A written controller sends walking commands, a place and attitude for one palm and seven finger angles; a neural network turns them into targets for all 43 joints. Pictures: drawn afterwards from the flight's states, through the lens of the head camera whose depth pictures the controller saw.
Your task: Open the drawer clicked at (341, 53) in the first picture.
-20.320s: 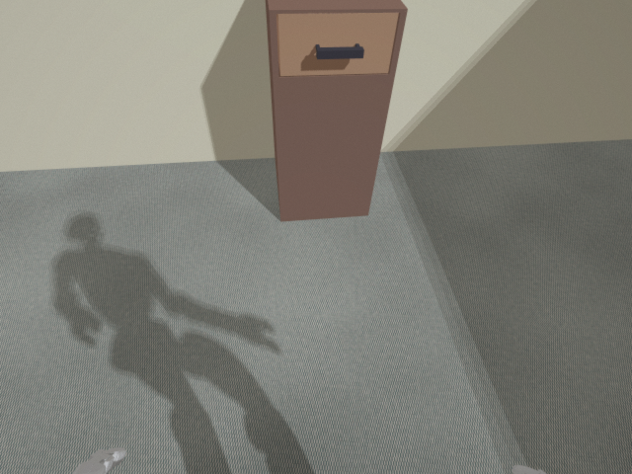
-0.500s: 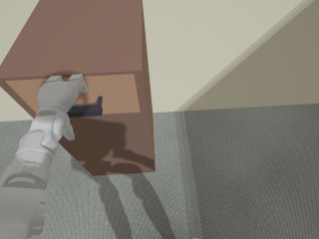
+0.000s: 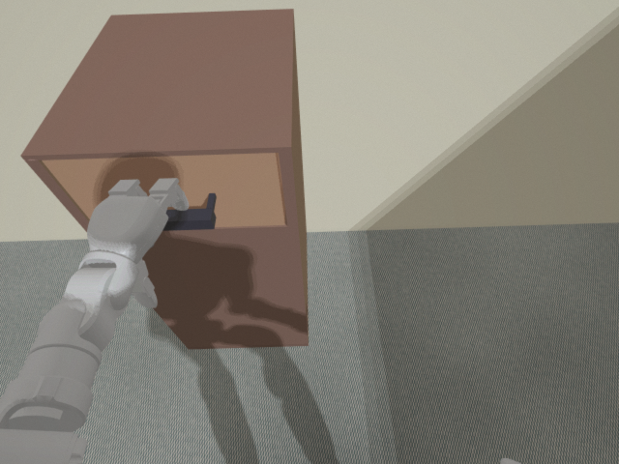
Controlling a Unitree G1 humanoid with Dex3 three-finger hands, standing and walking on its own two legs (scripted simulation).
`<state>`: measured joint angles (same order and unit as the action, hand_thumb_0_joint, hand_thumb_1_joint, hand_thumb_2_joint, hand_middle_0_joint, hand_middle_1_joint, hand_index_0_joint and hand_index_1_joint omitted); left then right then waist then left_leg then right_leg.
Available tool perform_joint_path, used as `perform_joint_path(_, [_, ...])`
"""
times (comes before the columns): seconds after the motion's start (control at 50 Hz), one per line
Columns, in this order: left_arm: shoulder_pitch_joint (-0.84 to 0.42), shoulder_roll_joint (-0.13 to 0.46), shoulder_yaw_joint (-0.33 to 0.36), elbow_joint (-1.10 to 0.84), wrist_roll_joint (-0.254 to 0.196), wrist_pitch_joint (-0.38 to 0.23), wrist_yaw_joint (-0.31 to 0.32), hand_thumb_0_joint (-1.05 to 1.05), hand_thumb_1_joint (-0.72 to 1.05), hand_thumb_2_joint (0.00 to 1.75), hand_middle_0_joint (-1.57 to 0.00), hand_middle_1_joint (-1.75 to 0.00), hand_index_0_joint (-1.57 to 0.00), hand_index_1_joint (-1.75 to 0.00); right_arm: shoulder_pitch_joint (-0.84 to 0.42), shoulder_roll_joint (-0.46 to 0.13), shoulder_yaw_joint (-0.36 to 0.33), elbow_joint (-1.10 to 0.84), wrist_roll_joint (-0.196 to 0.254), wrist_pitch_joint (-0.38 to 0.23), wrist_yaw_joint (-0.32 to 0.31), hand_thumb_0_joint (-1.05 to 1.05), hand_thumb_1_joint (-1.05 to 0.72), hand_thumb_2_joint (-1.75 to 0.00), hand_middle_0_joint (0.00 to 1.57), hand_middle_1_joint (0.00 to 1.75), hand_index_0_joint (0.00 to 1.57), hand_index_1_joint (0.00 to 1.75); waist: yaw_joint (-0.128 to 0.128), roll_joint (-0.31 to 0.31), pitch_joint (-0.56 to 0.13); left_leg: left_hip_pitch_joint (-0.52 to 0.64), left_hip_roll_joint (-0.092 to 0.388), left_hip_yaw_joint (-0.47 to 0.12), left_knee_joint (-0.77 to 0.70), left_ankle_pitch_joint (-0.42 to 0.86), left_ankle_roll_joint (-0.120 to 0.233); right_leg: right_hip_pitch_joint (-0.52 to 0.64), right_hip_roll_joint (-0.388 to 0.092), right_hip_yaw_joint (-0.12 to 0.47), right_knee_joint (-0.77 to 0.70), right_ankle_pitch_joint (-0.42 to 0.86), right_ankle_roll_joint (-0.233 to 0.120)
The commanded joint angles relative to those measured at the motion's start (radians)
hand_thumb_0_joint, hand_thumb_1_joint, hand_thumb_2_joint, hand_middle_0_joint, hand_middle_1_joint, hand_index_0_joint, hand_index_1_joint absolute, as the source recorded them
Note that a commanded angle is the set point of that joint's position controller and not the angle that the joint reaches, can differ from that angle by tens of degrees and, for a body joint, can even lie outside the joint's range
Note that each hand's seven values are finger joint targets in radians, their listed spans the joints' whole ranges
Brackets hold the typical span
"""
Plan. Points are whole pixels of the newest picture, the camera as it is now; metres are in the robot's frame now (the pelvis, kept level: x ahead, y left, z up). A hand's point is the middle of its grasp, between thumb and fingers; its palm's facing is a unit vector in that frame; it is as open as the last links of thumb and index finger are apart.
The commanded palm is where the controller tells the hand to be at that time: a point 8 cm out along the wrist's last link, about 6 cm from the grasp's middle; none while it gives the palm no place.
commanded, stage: re-aim the fingers above the handle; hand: left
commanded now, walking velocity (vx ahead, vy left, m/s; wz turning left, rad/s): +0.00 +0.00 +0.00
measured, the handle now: (173, 210) +0.49 +0.25 +0.00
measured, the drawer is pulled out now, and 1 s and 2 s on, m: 0.00 0.00 0.00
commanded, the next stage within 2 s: lower the fingers behind the handle in 0.84 s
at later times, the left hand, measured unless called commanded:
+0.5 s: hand (153, 223) +0.41 +0.25 +0.06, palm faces +0.04 -0.05 -1.00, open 13.8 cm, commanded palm +0.37 +0.28 +0.12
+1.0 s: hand (130, 218) +0.40 +0.26 +0.08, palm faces +0.13 +0.02 -0.99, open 13.8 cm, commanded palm +0.37 +0.27 +0.11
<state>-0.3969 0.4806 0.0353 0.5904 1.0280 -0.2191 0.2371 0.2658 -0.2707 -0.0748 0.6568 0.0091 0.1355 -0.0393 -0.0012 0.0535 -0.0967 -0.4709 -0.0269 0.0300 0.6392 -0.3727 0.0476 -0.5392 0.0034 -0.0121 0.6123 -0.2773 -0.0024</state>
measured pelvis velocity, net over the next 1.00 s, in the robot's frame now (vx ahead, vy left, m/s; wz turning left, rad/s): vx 0.00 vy -0.01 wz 0.00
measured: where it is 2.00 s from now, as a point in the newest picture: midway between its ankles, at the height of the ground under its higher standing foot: outside the picture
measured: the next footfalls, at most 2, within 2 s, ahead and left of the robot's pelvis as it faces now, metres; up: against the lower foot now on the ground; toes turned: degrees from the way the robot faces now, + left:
none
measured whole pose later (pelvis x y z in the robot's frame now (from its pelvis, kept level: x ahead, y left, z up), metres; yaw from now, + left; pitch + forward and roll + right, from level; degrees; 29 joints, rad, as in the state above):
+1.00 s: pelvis +0.00 -0.01 +0.00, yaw +0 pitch +11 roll +0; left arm -0.49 0.50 0.02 0.61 1.05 -0.07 0.30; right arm 0.17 -0.24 -0.04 0.66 0.01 0.11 -0.05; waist 0.03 0.06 -0.08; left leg -0.45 -0.03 0.03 0.62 -0.36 0.04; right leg -0.52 0.00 -0.01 0.62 -0.28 -0.01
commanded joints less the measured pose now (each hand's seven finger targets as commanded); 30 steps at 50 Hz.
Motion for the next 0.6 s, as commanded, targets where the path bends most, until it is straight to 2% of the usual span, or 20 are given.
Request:
perform_joint_path(0.0, [-0.467, 0.382, 0.176, -0.167, 0.015, 0.108, 0.122, 0.00, -0.50, 0.30, -0.30, -1.20, -0.30, -1.20, -0.030, -0.118, -0.020, -0.089, 0.002, -0.033, -0.008, 0.00, -0.90, -0.90, 0.20, 0.30, 0.20, 0.30, 0.020, 0.014, -0.280, 0.085, 0.005, -0.028, -0.087, 0.413, -0.028, 0.223, 0.031, -0.018, -0.018, 0.251, -0.047])
perform_joint_path(0.02, [-0.478, 0.376, 0.158, -0.145, 0.018, 0.132, 0.120, 0.00, -0.50, 0.30, -0.30, -1.20, -0.30, -1.20, -0.036, -0.120, -0.018, -0.087, 0.005, -0.040, -0.011, 0.00, -0.90, -0.90, 0.20, 0.30, 0.20, 0.30, 0.020, 0.027, -0.285, 0.089, 0.004, -0.024, -0.093, 0.384, -0.028, 0.220, 0.030, -0.017, -0.024, 0.226, -0.047])
perform_joint_path(0.04, [-0.496, 0.379, 0.144, -0.115, 0.021, 0.155, 0.111, 0.00, -0.50, 0.30, -0.30, -1.20, -0.30, -1.20, -0.033, -0.123, -0.018, -0.081, 0.007, -0.043, -0.016, 0.00, -0.90, -0.90, 0.20, 0.30, 0.20, 0.30, 0.010, 0.006, -0.299, 0.093, 0.003, -0.020, -0.096, 0.361, -0.025, 0.227, 0.030, -0.014, -0.031, 0.214, -0.044])
perform_joint_path(0.08, [-0.522, 0.339, 0.079, -0.080, 0.018, 0.188, 0.073, 0.00, -0.50, 0.30, -0.30, -1.20, -0.30, -1.20, -0.021, -0.127, -0.018, -0.081, 0.012, -0.049, -0.025, 0.00, -0.90, -0.90, 0.20, 0.30, 0.20, 0.30, -0.011, 0.019, -0.343, 0.129, 0.003, -0.019, -0.097, 0.355, -0.021, 0.231, 0.027, -0.012, -0.040, 0.211, -0.042])
perform_joint_path(0.12, [-0.534, 0.242, -0.022, -0.070, -0.005, 0.201, 0.011, 0.00, -0.50, 0.30, -0.30, -1.20, -0.30, -1.20, -0.011, -0.133, -0.022, -0.086, 0.017, -0.056, -0.028, 0.00, -0.90, -0.90, 0.20, 0.30, 0.20, 0.30, -0.035, 0.006, -0.343, 0.172, 0.008, -0.026, -0.093, 0.384, -0.021, 0.210, 0.026, -0.019, -0.051, 0.225, -0.041])
perform_joint_path(0.16, [-0.512, 0.118, -0.129, -0.079, -0.046, 0.195, -0.065, 0.00, -0.50, 0.30, -0.30, -1.20, -0.30, -1.20, -0.006, -0.129, -0.022, -0.101, 0.018, -0.058, -0.029, 0.00, -0.90, -0.90, 0.20, 0.30, 0.20, 0.30, -0.062, -0.031, -0.333, 0.214, 0.013, -0.035, -0.083, 0.402, -0.017, 0.190, 0.025, -0.021, -0.067, 0.224, -0.037])
perform_joint_path(0.18, [-0.521, 0.094, -0.161, -0.098, -0.060, 0.180, -0.098, 0.00, -0.50, 0.30, -0.30, -1.20, -0.30, -1.20, -0.001, -0.130, -0.018, -0.102, 0.012, -0.059, -0.032, 0.00, -0.90, -0.90, 0.20, 0.30, 0.20, 0.30, -0.066, -0.047, -0.311, 0.219, 0.014, -0.041, -0.079, 0.400, -0.015, 0.172, 0.023, -0.024, -0.070, 0.219, -0.034])
perform_joint_path(0.2, [-0.505, 0.103, -0.151, -0.100, -0.069, 0.166, -0.123, 0.00, -0.50, 0.30, -0.30, -1.20, -0.30, -1.20, -0.001, -0.130, -0.016, -0.107, 0.009, -0.055, -0.034, 0.00, -0.90, -0.90, 0.20, 0.30, 0.20, 0.30, -0.058, -0.052, -0.282, 0.212, 0.011, -0.043, -0.079, 0.395, -0.013, 0.167, 0.024, -0.023, -0.073, 0.216, -0.036])
perform_joint_path(0.22, [-0.523, 0.122, -0.140, -0.097, -0.067, 0.146, -0.139, 0.00, -0.50, 0.30, -0.30, -1.20, -0.30, -1.20, -0.001, -0.132, -0.010, -0.106, 0.003, -0.052, -0.036, 0.00, -0.90, -0.90, 0.20, 0.30, 0.20, 0.30, -0.059, -0.084, -0.266, 0.192, 0.007, -0.046, -0.078, 0.373, -0.012, 0.164, 0.023, -0.025, -0.072, 0.207, -0.034])
perform_joint_path(0.24, [-0.538, 0.133, -0.126, -0.103, -0.065, 0.125, -0.148, 0.00, -0.50, 0.30, -0.30, -1.20, -0.30, -1.20, 0.003, -0.130, -0.008, -0.108, 0.000, -0.051, -0.037, 0.00, -0.90, -0.90, 0.20, 0.30, 0.20, 0.30, -0.052, -0.075, -0.245, 0.181, 0.002, -0.046, -0.077, 0.364, -0.011, 0.158, 0.022, -0.024, -0.070, 0.206, -0.038])
perform_joint_path(0.26, [-0.544, 0.176, -0.083, -0.115, -0.062, 0.097, -0.149, 0.00, -0.50, 0.30, -0.30, -1.20, -0.30, -1.20, 0.008, -0.131, -0.008, -0.107, -0.003, -0.049, -0.037, 0.00, -0.90, -0.90, 0.20, 0.30, 0.20, 0.30, -0.040, -0.067, -0.244, 0.176, 0.003, -0.052, -0.075, 0.390, -0.015, 0.163, 0.022, -0.023, -0.064, 0.217, -0.043])
perform_joint_path(0.28, [-0.528, 0.236, -0.017, -0.118, -0.048, 0.073, -0.137, 0.00, -0.50, 0.30, -0.30, -1.20, -0.30, -1.20, 0.011, -0.129, -0.008, -0.108, -0.004, -0.044, -0.035, 0.00, -0.90, -0.90, 0.20, 0.30, 0.20, 0.30, -0.013, -0.052, -0.266, 0.165, -0.002, -0.051, -0.071, 0.409, -0.016, 0.183, 0.022, -0.020, -0.050, 0.231, -0.046])
perform_joint_path(0.34, [-0.531, 0.349, 0.122, -0.135, -0.010, 0.021, -0.061, 0.00, -0.50, 0.30, -0.30, -1.20, -0.30, -1.20, 0.016, -0.116, -0.010, -0.109, -0.009, -0.035, -0.033, 0.00, -0.90, -0.90, 0.20, 0.30, 0.20, 0.30, 0.028, 0.013, -0.309, 0.129, -0.003, -0.050, -0.055, 0.493, -0.030, 0.209, 0.024, -0.018, -0.005, 0.290, -0.055])
perform_joint_path(0.36, [-0.522, 0.443, 0.213, -0.136, 0.000, 0.016, -0.026, 0.00, -0.50, 0.30, -0.30, -1.20, -0.30, -1.20, 0.013, -0.121, -0.007, -0.106, -0.017, -0.032, -0.033, 0.00, -0.90, -0.90, 0.20, 0.30, 0.20, 0.30, 0.058, 0.024, -0.334, 0.100, -0.006, -0.052, -0.054, 0.508, -0.035, 0.245, 0.025, -0.015, 0.012, 0.305, -0.058])
perform_joint_path(0.4, [-0.471, 0.441, 0.242, -0.155, 0.007, 0.029, 0.040, 0.00, -0.50, 0.30, -0.30, -1.20, -0.30, -1.20, -0.006, -0.098, -0.005, -0.112, -0.019, -0.033, -0.026, 0.00, -0.90, -0.90, 0.20, 0.30, 0.20, 0.30, 0.084, 0.038, -0.369, 0.078, -0.011, -0.037, -0.049, 0.544, -0.039, 0.288, 0.024, -0.006, 0.026, 0.364, -0.056])
perform_joint_path(0.44, [-0.431, 0.419, 0.227, -0.154, 0.013, 0.067, 0.086, 0.00, -0.50, 0.30, -0.30, -1.20, -0.30, -1.20, -0.021, -0.094, -0.008, -0.110, -0.015, -0.037, -0.020, 0.00, -0.90, -0.90, 0.20, 0.30, 0.20, 0.30, 0.089, 0.054, -0.397, 0.077, -0.010, -0.015, -0.048, 0.561, -0.043, 0.308, 0.025, -0.001, 0.029, 0.404, -0.054])
perform_joint_path(0.5, [-0.331, 0.388, 0.199, -0.104, 0.011, 0.156, 0.088, 0.00, -0.50, 0.30, -0.30, -1.20, -0.30, -1.20, -0.009, -0.109, -0.019, -0.100, -0.008, -0.039, -0.008, 0.00, -0.90, -0.90, 0.20, 0.30, 0.20, 0.30, 0.076, -0.002, -0.443, 0.077, 0.001, -0.003, -0.054, 0.586, -0.036, 0.354, 0.026, 0.003, 0.019, 0.452, -0.044])
perform_joint_path(0.54, [-0.300, 0.336, 0.134, -0.094, -0.007, 0.206, 0.045, 0.00, -0.50, 0.30, -0.30, -1.20, -0.30, -1.20, 0.000, -0.126, -0.027, -0.101, 0.005, -0.040, -0.009, 0.00, -0.90, -0.90, 0.20, 0.30, 0.20, 0.30, 0.043, -0.048, -0.437, 0.089, 0.008, 0.002, -0.061, 0.584, -0.025, 0.362, 0.026, 0.001, -0.001, 0.469, -0.036])
perform_joint_path(0.56, [-0.308, 0.262, 0.056, -0.103, -0.022, 0.220, 0.010, 0.00, -0.50, 0.30, -0.30, -1.20, -0.30, -1.20, 0.002, -0.136, -0.029, -0.107, 0.013, -0.039, -0.009, 0.00, -0.90, -0.90, 0.20, 0.30, 0.20, 0.30, 0.010, -0.051, -0.427, 0.115, 0.012, -0.005, -0.061, 0.605, -0.023, 0.340, 0.027, -0.004, -0.012, 0.462, -0.033])
perform_joint_path(0.58, [-0.305, 0.215, 0.008, -0.140, -0.043, 0.223, -0.026, 0.00, -0.50, 0.30, -0.30, -1.20, -0.30, -1.20, 0.003, -0.143, -0.035, -0.107, 0.018, -0.042, -0.010, 0.00, -0.90, -0.90, 0.20, 0.30, 0.20, 0.30, -0.006, -0.069, -0.415, 0.155, 0.022, -0.008, -0.058, 0.618, -0.016, 0.315, 0.025, -0.008, -0.025, 0.451, -0.027])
